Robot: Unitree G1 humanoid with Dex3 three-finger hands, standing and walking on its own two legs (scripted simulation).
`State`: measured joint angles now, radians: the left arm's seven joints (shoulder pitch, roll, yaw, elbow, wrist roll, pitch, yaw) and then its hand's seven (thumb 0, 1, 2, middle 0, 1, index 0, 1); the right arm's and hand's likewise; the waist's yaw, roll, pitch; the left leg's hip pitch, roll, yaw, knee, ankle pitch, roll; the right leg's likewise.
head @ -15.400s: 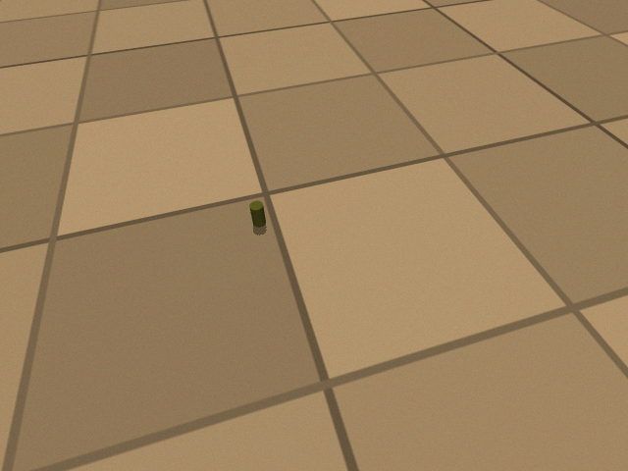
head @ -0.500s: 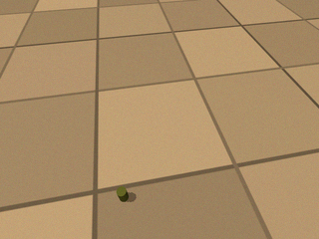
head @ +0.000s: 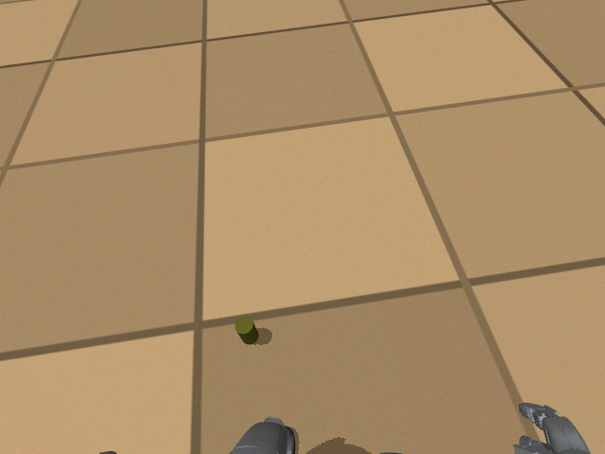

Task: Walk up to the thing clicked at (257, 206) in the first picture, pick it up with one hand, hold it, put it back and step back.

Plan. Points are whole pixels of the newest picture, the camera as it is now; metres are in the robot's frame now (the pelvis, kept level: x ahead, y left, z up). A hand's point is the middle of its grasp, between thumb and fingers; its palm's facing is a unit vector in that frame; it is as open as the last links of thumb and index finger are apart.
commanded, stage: walk up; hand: left
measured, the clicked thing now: (247, 330) +0.52 +0.26 -0.70
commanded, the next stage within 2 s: none
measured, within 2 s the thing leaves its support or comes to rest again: neither
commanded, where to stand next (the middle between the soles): +0.12 +0.02 m, yaw -1 degrees
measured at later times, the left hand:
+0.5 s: hand out of the picture +0.09 +0.26 -0.13, palm faces +0.02 -0.91 -0.41, open 7.4 cm
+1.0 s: hand out of the picture +0.09 +0.30 -0.15, palm faces +0.04 -0.92 -0.40, open 7.4 cm
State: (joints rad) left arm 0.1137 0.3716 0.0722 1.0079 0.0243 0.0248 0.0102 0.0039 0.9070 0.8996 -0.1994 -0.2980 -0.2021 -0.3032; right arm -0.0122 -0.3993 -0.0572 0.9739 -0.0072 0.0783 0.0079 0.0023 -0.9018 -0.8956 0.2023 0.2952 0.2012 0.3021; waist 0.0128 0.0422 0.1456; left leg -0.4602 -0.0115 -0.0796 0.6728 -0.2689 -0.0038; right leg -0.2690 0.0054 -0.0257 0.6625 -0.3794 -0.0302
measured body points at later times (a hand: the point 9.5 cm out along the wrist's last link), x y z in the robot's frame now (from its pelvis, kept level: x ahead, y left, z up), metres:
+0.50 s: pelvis +0.03 -0.01 +0.01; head +0.05 -0.02 +0.46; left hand +0.09 +0.31 -0.11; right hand +0.09 -0.33 -0.12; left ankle -0.02 +0.12 -0.72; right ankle +0.10 -0.13 -0.72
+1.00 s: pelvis +0.00 +0.01 +0.00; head +0.05 +0.03 +0.45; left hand +0.08 +0.34 -0.12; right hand +0.08 -0.29 -0.12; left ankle -0.01 +0.14 -0.72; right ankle +0.01 -0.12 -0.68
